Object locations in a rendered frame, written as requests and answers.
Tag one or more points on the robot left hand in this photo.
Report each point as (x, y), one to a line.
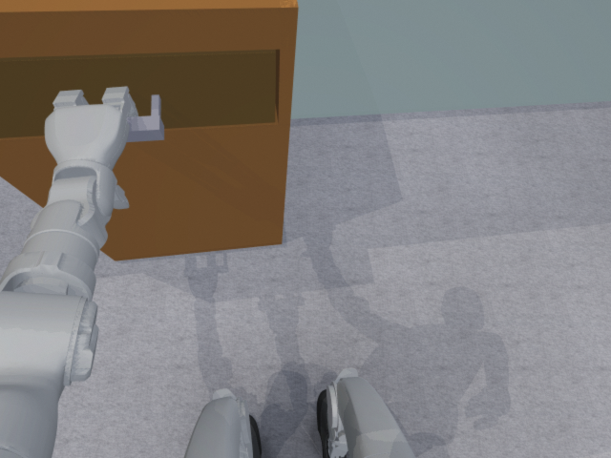
(99, 132)

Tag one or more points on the cabinet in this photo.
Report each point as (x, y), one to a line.
(201, 189)

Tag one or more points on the drawer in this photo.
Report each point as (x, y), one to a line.
(197, 89)

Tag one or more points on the right robot thigh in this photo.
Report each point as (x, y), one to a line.
(371, 431)

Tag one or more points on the robot left upper arm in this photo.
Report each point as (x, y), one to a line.
(47, 341)

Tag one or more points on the left robot thigh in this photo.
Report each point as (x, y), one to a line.
(221, 430)

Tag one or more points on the robot thigh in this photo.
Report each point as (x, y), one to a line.
(221, 430)
(371, 431)

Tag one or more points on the handle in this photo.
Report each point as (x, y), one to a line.
(147, 128)

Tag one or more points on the robot left forearm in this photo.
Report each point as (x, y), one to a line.
(62, 249)

